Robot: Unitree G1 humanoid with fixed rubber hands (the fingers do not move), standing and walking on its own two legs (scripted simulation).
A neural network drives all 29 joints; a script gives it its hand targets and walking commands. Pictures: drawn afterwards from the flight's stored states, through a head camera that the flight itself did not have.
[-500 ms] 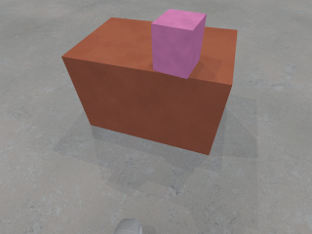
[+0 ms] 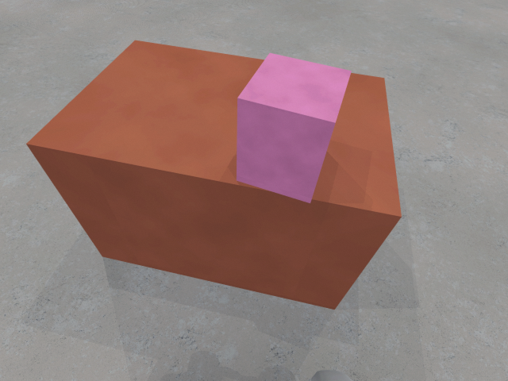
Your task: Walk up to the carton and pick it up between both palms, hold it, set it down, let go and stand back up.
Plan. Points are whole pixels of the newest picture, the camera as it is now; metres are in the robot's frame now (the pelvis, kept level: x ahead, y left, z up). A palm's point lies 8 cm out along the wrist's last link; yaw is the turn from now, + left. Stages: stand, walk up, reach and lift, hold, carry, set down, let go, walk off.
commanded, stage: walk up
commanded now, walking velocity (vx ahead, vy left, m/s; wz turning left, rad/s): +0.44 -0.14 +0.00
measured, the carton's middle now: (290, 129) +0.66 -0.10 -0.01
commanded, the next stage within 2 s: none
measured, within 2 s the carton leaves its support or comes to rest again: neither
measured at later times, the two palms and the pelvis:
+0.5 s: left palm (171, 373) +0.17 +0.15 -0.13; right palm (423, 307) +0.27 -0.35 -0.16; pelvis +0.23 -0.10 -0.01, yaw +0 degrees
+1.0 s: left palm (164, 347) +0.22 +0.17 -0.17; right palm (419, 346) +0.20 -0.31 -0.16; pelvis +0.16 -0.06 -0.03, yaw +1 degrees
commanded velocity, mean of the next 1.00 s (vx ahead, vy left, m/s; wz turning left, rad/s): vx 0.07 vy -0.05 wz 0.00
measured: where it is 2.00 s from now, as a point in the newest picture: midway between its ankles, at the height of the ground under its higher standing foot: outside the picture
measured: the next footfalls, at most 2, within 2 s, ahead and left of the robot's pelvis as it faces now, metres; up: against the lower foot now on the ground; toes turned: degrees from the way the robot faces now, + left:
right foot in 0.26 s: +0.32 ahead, -0.14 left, +0.00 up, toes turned -10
left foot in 1.06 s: +0.11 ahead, +0.06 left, +0.00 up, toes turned +3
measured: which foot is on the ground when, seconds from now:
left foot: down 0.00-0.32, up 0.34-1.00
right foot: up 0.00-0.24, down 0.26-1.00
